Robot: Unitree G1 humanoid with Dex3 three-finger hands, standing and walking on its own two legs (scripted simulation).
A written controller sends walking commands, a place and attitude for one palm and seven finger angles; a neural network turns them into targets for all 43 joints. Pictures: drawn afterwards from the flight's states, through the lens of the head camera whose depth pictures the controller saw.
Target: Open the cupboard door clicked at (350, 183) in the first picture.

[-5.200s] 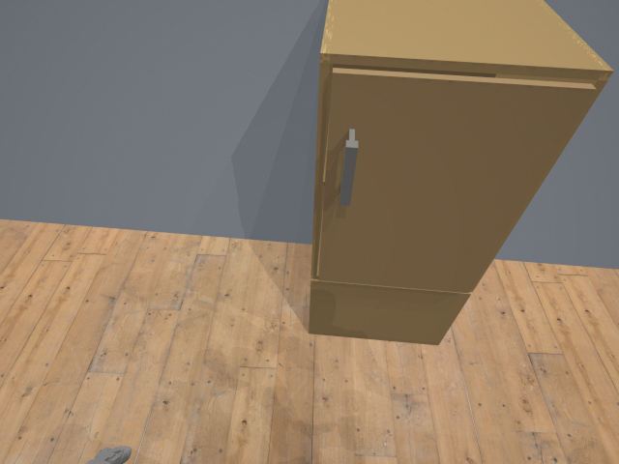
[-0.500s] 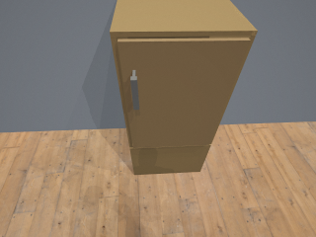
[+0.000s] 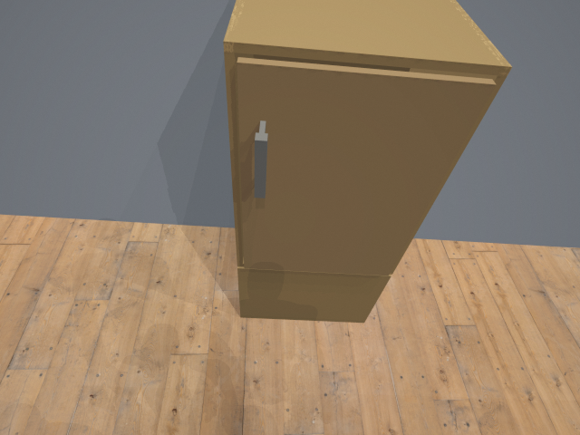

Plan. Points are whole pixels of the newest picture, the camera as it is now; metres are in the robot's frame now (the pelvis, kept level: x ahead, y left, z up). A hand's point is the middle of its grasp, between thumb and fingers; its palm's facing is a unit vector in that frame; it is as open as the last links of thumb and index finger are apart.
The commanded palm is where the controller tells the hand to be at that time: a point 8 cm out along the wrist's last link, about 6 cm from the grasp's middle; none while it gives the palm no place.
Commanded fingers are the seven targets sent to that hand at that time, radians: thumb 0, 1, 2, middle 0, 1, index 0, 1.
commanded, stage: shuffle to correct the standing spot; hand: left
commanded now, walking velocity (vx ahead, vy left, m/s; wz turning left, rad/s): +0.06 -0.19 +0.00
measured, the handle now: (261, 160) +0.56 +0.09 +0.04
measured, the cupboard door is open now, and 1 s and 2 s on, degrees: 0 0 0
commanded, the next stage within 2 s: come to a stop and stand still in 0.32 s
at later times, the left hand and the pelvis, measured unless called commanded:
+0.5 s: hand out of the picture +0.10 +0.07 -0.16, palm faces +0.10 -0.97 -0.20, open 7.4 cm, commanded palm none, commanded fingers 0.00 0.90 0.90 -0.20 -0.30 -0.20 -0.30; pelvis +0.06 -0.11 +0.01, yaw +4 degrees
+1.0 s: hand out of the picture +0.02 +0.03 -0.14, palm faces +0.17 -0.95 -0.25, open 7.4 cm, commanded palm none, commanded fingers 0.00 0.90 0.90 -0.20 -0.30 -0.20 -0.30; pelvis +0.06 -0.15 +0.02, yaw +5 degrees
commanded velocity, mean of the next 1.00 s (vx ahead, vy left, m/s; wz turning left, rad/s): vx -0.02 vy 0.00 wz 0.00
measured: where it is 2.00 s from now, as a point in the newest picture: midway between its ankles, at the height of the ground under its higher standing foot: outside the picture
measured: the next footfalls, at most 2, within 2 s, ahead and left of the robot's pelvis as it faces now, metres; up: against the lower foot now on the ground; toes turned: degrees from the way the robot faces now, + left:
right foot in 0.28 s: +0.12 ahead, -0.18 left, +0.00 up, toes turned +6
left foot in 0.58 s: +0.11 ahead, -0.04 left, +0.00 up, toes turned +10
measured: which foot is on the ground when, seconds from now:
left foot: down 0.00-0.30, up 0.32-0.56, down 0.58-0.78, up 0.80-1.00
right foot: down 0.00-0.00, up 0.02-0.26, down 0.28-1.00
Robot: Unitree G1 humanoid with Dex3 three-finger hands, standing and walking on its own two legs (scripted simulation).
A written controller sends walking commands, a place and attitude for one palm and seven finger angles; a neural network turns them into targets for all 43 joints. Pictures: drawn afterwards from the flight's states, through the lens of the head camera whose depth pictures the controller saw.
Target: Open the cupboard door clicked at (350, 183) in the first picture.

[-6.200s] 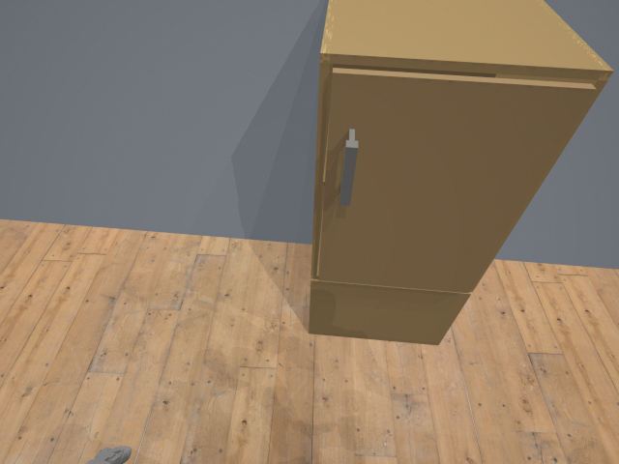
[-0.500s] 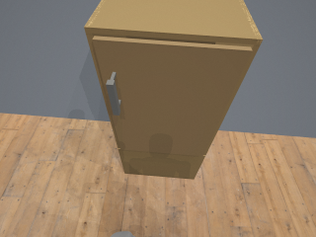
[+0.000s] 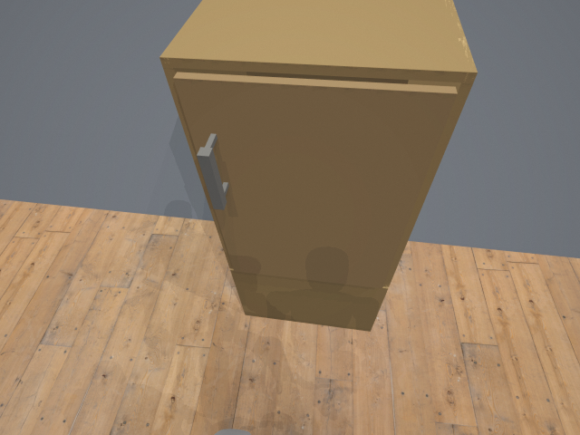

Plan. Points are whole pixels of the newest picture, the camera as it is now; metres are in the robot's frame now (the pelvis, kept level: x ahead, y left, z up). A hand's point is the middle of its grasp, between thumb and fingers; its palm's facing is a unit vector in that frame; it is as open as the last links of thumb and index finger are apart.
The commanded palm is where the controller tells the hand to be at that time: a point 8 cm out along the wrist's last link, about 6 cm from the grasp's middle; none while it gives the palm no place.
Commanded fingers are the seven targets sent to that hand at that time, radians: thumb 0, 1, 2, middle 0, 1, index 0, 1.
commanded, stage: come to a stop and stand still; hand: left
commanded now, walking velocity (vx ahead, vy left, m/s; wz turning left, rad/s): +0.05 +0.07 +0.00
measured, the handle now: (216, 172) +0.52 +0.20 +0.02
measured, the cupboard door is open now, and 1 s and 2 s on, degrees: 0 0 0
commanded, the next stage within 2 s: look again from close up in 0.70 s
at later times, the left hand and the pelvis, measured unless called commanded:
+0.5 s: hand out of the picture -0.03 +0.22 -0.18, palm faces +0.07 -0.99 -0.15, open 7.4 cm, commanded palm none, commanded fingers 0.00 0.90 0.90 -0.20 -0.30 -0.20 -0.30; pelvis -0.03 +0.05 +0.00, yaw +0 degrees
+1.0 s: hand out of the picture -0.02 +0.22 -0.19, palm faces +0.04 -0.98 -0.18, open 7.4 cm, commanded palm none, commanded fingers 0.00 0.90 0.90 -0.20 -0.30 -0.20 -0.30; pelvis -0.02 +0.06 -0.01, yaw +0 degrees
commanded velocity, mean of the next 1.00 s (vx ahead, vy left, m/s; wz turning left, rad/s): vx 0.00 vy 0.00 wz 0.00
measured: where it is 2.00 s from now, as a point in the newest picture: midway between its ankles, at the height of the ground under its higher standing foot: outside the picture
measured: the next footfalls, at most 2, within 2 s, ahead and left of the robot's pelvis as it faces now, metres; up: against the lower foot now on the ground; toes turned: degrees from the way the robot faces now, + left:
left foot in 0.28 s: -0.01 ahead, +0.17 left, +0.00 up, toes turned +2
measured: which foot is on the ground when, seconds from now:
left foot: up 0.00-0.26, down 0.28-1.00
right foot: down 0.00-1.00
